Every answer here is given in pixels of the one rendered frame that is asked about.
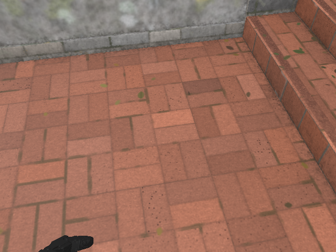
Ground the robot left hand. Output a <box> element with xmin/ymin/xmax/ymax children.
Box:
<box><xmin>39</xmin><ymin>235</ymin><xmax>93</xmax><ymax>252</ymax></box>

